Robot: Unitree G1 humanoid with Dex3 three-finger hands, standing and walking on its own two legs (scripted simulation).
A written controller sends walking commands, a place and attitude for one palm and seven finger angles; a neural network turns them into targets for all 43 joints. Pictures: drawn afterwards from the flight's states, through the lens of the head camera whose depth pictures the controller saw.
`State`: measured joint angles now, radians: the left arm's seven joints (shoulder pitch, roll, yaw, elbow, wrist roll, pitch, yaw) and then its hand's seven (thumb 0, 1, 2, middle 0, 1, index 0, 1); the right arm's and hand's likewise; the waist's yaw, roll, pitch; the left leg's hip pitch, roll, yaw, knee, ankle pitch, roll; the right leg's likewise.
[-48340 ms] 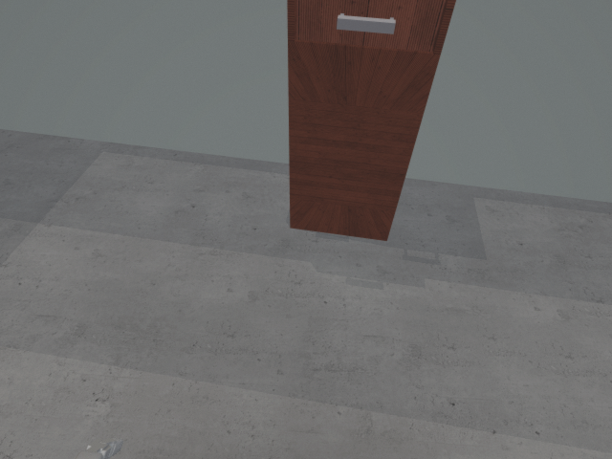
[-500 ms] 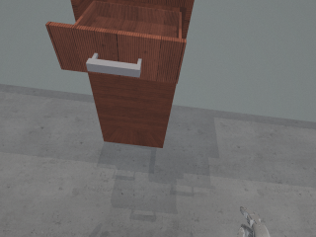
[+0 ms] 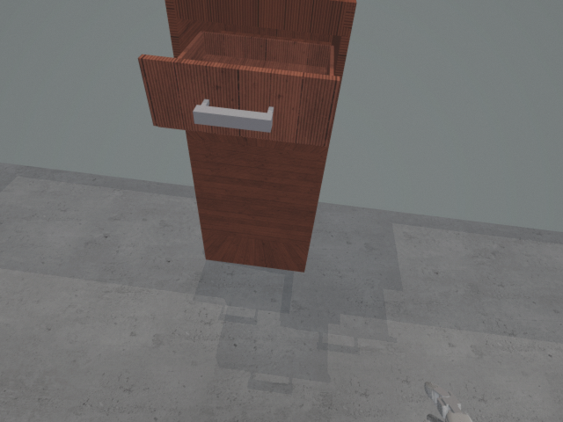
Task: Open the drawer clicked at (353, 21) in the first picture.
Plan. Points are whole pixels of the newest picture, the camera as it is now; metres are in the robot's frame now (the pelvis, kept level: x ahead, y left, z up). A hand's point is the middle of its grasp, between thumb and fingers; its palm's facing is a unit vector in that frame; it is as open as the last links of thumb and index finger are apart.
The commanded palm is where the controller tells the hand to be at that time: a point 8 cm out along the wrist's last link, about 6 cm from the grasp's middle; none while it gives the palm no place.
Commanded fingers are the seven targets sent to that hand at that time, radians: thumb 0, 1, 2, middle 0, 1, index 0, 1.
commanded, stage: stop stepping back and stand still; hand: left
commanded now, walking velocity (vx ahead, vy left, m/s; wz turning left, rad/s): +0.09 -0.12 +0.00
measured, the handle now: (235, 112) +0.64 +0.13 +0.13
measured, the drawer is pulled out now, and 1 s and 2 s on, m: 0.24 0.24 0.24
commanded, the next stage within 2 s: let the arm hang, fingers relaxed in 0.66 s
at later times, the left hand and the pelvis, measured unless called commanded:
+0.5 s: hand out of the picture +0.23 +0.24 +0.33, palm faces +0.68 -0.67 -0.30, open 7.4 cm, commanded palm +0.15 +0.26 +0.32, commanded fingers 0.00 0.90 0.90 -0.20 -0.30 -0.20 -0.30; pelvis +0.02 -0.02 +0.00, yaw -1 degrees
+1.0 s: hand (168, 400) +0.18 +0.18 -0.09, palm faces -0.02 -0.93 -0.36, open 7.4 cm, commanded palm none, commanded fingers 0.00 0.90 0.90 -0.20 -0.30 -0.20 -0.30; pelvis +0.00 -0.02 -0.02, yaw +0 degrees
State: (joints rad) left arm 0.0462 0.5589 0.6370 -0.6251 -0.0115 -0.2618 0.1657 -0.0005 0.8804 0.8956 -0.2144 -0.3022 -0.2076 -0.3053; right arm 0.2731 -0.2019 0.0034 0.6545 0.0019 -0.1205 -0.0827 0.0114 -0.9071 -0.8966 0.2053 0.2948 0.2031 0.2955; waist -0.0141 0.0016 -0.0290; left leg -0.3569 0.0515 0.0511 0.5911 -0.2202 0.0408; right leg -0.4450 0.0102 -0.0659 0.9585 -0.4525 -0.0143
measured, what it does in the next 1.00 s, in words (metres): steps on the spot: right foot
